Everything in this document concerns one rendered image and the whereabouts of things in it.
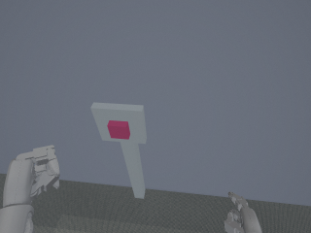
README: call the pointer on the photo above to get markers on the left robot hand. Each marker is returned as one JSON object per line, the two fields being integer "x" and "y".
{"x": 19, "y": 187}

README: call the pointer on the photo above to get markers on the left robot forearm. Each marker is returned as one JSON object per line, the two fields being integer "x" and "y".
{"x": 17, "y": 218}

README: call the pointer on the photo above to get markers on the button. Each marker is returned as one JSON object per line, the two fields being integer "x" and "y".
{"x": 118, "y": 129}

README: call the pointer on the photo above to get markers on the panel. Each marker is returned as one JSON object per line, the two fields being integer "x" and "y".
{"x": 135, "y": 115}

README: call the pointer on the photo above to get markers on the right robot hand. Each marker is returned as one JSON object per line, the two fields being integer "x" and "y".
{"x": 246, "y": 221}

